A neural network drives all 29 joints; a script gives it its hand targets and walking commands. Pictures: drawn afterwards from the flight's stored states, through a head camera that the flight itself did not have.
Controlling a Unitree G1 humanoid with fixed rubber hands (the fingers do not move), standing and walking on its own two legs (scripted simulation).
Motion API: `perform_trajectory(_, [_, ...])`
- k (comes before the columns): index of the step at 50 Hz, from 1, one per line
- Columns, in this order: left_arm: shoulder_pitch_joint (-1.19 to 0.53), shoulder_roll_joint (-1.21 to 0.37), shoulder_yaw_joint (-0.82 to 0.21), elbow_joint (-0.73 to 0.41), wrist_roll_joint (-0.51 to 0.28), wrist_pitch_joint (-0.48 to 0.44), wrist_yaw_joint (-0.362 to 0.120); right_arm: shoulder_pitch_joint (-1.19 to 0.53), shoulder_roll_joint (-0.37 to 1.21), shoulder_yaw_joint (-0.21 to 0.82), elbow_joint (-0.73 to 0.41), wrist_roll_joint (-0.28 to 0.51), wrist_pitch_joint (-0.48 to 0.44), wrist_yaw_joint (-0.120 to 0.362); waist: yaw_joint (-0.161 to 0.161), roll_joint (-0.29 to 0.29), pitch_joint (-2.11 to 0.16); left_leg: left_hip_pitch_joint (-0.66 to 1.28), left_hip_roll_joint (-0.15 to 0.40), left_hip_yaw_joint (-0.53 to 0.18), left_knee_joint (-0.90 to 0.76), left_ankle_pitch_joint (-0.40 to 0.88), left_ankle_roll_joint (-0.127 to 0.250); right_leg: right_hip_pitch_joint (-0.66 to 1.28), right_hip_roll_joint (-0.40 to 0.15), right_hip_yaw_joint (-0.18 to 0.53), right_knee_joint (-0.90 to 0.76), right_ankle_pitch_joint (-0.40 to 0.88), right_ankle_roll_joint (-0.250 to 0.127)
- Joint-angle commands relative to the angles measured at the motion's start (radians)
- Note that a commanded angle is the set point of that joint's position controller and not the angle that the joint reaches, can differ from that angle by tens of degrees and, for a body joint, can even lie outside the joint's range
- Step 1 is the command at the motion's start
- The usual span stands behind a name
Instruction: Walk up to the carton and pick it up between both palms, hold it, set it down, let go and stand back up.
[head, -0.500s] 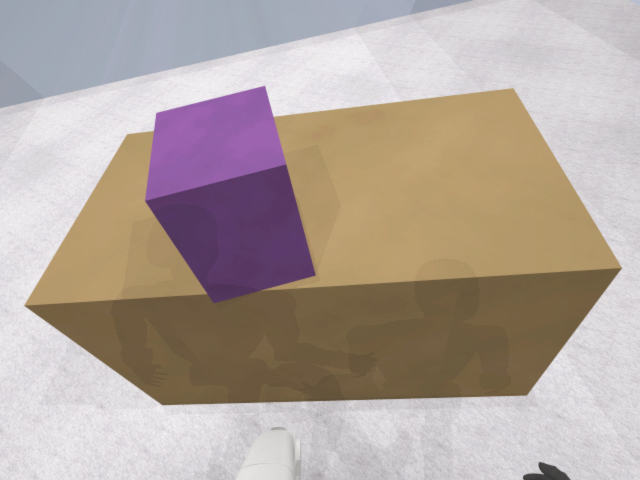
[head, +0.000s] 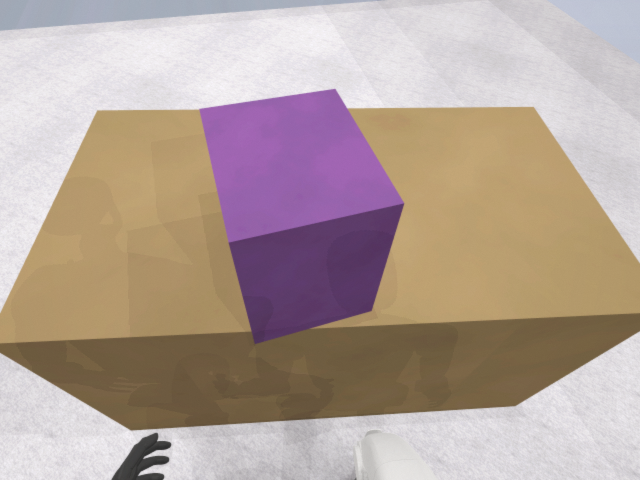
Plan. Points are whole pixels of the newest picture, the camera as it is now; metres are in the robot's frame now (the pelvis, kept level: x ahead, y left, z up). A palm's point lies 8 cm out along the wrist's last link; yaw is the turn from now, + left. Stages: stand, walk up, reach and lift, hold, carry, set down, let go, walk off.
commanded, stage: walk up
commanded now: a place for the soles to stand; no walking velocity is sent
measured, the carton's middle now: (294, 220) +0.48 +0.03 +0.01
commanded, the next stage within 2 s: none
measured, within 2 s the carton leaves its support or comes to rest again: neither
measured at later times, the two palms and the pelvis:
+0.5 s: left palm out of the picture +0.12 +0.22 -0.10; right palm out of the picture +0.06 -0.29 -0.10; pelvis +0.00 -0.03 +0.00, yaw -4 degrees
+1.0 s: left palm out of the picture +0.13 +0.20 -0.11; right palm out of the picture +0.01 -0.30 -0.11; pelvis +0.02 -0.04 +0.00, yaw -7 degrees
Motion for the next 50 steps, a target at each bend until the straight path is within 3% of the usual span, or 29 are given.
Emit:
perform_trajectory(1, [-0.021, 0.031, -0.004, -0.036, -0.006, 0.02, -0.001, 0.04, -0.187, -0.046, -0.107, 0.01, -0.01, -0.028, 0.019, 0.158, -0.098, 0.083, 0.259, -0.172, -0.069, 0.791, -0.036, 0.099, -0.014, -0.009, -0.185, 0.058, -0.01])
perform_trajectory(4, [-0.075, 0.047, -0.002, -0.02, -0.009, 0.026, 0.0, 0.06, -0.192, -0.042, -0.126, 0.015, 0.004, -0.03, 0.009, 0.156, -0.097, 0.096, 0.276, -0.197, -0.066, 0.744, -0.06, 0.127, -0.021, -0.006, -0.279, 0.039, -0.023])
perform_trajectory(6, [-0.083, 0.05, -0.001, -0.002, -0.012, 0.021, 0.0, 0.052, -0.202, -0.04, -0.144, 0.017, 0.008, -0.03, 0.023, 0.136, -0.1, 0.094, 0.29, -0.212, -0.059, 0.7, -0.076, 0.164, -0.038, 0.008, -0.388, 0.074, -0.038])
perform_trajectory(8, [-0.059, 0.077, 0.004, 0.03, -0.009, 0.007, -0.002, 0.041, -0.202, -0.03, -0.16, 0.022, 0.003, -0.022, 0.052, 0.078, -0.151, 0.0, 0.266, -0.185, -0.037, 0.536, -0.103, 0.329, -0.093, 0.079, -0.481, 0.292, -0.071])
perform_trajectory(10, [-0.067, 0.126, 0.017, 0.058, -0.018, 0.002, -0.008, 0.079, -0.158, -0.02, -0.165, 0.021, -0.006, -0.015, 0.042, 0.01, -0.221, -0.076, 0.19, -0.135, -0.026, 0.29, -0.123, 0.451, -0.178, 0.192, -0.402, 0.491, -0.136])
perform_trajectory(11, [-0.088, 0.128, 0.015, 0.069, -0.039, 0.004, -0.013, 0.082, -0.143, -0.018, -0.153, 0.018, -0.004, -0.018, 0.033, -0.014, -0.232, -0.025, 0.163, -0.129, -0.062, 0.207, -0.124, 0.397, -0.18, 0.197, -0.391, 0.464, -0.15])
perform_trajectory(14, [-0.106, 0.075, -0.006, 0.074, -0.041, 0.004, -0.023, 0.002, -0.181, -0.037, -0.158, 0.011, -0.004, -0.014, 0.059, -0.021, -0.207, 0.027, 0.184, -0.13, -0.128, 0.097, -0.072, 0.312, -0.114, 0.129, -0.45, 0.276, -0.096])
perform_trajectory(19, [-0.118, 0.096, 0.005, 0.082, -0.044, 0.003, -0.034, -0.021, -0.141, -0.035, -0.152, 0.011, -0.006, -0.001, 0.051, -0.016, -0.026, -0.055, 0.161, -0.113, -0.171, -0.157, -0.033, 0.158, -0.11, 0.201, -0.557, -0.011, -0.088])
perform_trajectory(23, [-0.085, 0.114, 0.013, 0.089, -0.04, -0.008, -0.037, -0.01, -0.145, -0.04, -0.134, 0.011, -0.013, 0.004, 0.048, -0.015, 0.021, -0.026, 0.145, -0.108, -0.158, -0.18, -0.022, 0.063, -0.103, 0.247, -0.632, -0.153, -0.083])
perform_trajectory(28, [-0.056, 0.126, 0.02, 0.085, -0.034, -0.017, -0.033, 0.029, -0.143, -0.042, -0.117, 0.011, -0.023, 0.002, 0.041, -0.033, -0.07, 0.044, 0.121, -0.088, -0.116, -0.142, -0.023, 0.079, -0.103, 0.284, -0.676, -0.192, -0.083])
perform_trajectory(34, [-0.031, 0.117, 0.023, 0.075, -0.029, -0.017, -0.031, 0.03, -0.153, -0.045, -0.106, 0.009, -0.029, -0.004, 0.051, -0.018, -0.131, 0.039, 0.136, -0.081, -0.111, -0.104, -0.017, 0.149, -0.088, 0.267, -0.64, -0.091, -0.08])
perform_trajectory(39, [-0.009, 0.11, 0.023, 0.074, -0.032, -0.012, -0.028, 0.045, -0.152, -0.043, -0.088, 0.009, -0.024, -0.009, 0.056, -0.016, -0.089, 0.017, 0.137, -0.075, -0.1, -0.1, -0.025, 0.134, -0.089, 0.286, -0.645, -0.089, -0.088])
perform_trajectory(50, [0.003, 0.108, 0.018, 0.07, -0.032, -0.016, -0.024, 0.048, -0.174, -0.044, -0.069, 0.01, -0.025, -0.013, 0.059, 0.028, -0.111, 0.029, 0.201, -0.075, -0.118, 0.053, -0.016, 0.201, -0.048, 0.221, -0.512, 0.24, -0.08])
